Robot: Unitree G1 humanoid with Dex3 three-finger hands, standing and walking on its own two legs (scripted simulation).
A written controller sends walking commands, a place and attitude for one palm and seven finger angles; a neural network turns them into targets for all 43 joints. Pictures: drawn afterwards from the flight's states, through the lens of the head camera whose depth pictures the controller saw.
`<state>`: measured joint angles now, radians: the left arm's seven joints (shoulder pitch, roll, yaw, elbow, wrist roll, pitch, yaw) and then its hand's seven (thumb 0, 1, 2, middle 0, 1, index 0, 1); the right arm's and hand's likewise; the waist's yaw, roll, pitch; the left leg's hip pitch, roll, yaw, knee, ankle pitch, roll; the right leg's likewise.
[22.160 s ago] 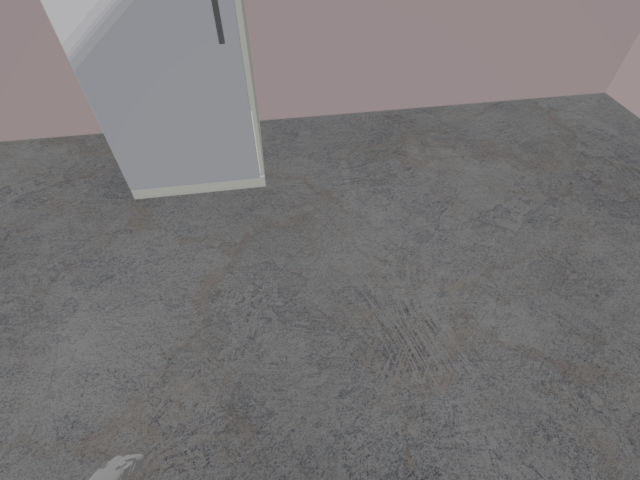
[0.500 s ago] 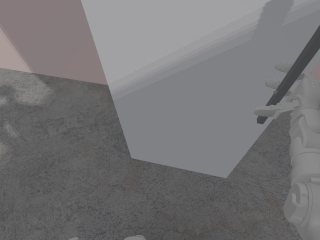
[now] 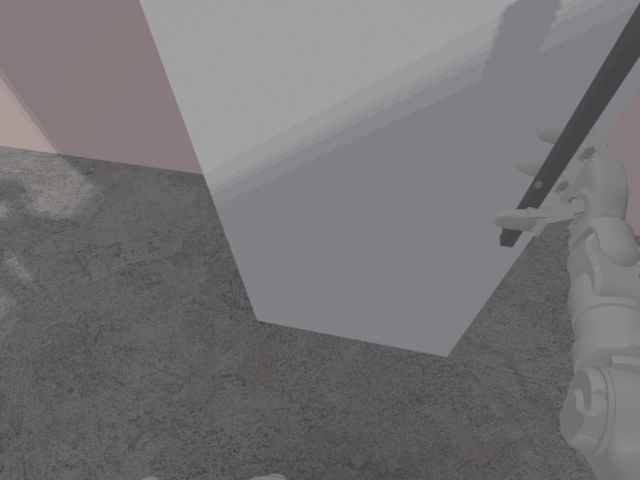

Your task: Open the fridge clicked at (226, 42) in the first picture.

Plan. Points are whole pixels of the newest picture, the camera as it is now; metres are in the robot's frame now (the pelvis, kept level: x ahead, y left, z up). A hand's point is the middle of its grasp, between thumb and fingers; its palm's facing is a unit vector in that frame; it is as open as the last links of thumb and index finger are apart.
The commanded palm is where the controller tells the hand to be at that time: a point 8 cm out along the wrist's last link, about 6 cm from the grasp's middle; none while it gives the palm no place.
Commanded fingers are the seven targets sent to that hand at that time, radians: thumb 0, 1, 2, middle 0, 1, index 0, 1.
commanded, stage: grip the handle and tug to test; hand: right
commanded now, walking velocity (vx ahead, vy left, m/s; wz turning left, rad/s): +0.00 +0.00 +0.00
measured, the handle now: (565, 133) +0.51 -0.22 +0.17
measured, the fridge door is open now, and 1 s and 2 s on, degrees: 0 0 10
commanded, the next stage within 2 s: pull the door a little, standing still in 1.28 s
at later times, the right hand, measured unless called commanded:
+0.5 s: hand (539, 183) +0.47 -0.20 +0.13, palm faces +0.08 +1.00 +0.03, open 6.1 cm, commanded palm +0.43 -0.25 +0.12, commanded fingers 0.00 -0.90 -0.90 0.45 1.40 0.45 1.40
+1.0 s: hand (535, 186) +0.46 -0.19 +0.13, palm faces +0.07 +1.00 +0.02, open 5.3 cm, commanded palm +0.42 -0.25 +0.12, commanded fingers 0.00 -0.90 -0.90 0.45 1.40 0.45 1.40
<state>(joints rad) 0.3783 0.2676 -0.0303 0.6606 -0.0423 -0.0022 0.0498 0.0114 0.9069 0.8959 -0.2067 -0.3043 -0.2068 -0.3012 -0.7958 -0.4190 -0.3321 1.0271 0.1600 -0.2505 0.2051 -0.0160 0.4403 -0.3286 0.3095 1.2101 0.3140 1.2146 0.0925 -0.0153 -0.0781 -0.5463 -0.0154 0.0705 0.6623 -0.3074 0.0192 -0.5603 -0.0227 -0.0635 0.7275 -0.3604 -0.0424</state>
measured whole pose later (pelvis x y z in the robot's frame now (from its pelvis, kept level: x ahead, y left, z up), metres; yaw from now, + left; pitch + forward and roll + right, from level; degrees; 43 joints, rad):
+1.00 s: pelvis +0.00 +0.01 +0.00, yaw +2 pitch +10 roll +1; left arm 0.38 0.27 -0.03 0.62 -0.05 0.02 0.05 0.01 0.91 0.90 -0.21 -0.30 -0.21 -0.30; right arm -0.68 -0.42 -0.39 0.90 0.16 -0.21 0.20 0.01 -0.77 -0.81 0.39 1.40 0.41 1.38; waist 0.11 -0.02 -0.08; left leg -0.52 -0.04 0.04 0.64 -0.30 0.03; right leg -0.51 -0.04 -0.09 0.69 -0.36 -0.03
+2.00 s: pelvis +0.06 +0.00 +0.02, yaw +5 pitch +5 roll +1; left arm 0.30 0.25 -0.01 0.56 -0.05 -0.01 0.04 0.02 0.91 0.90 -0.21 -0.30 -0.21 -0.30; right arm 0.07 -0.25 -0.22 0.01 0.18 -0.04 0.08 0.00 -0.74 -0.80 0.27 1.32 0.25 1.31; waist 0.02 -0.05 -0.10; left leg -0.28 -0.03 0.02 0.51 -0.32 0.02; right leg -0.26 -0.02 -0.07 0.57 -0.39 -0.03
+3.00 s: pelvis -0.08 +0.25 +0.01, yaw -29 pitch +0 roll +1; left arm 0.18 0.18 0.03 0.69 -0.01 -0.08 0.07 0.02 0.90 0.90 -0.21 -0.30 -0.21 -0.30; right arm 0.15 -0.14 0.06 -0.22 0.00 -0.04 -0.04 -0.03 -0.67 -0.83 0.34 1.28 0.25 1.30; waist 0.04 -0.11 0.06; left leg -0.24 0.00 0.11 0.58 -0.34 0.03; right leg -0.53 -0.08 0.13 0.85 -0.40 0.05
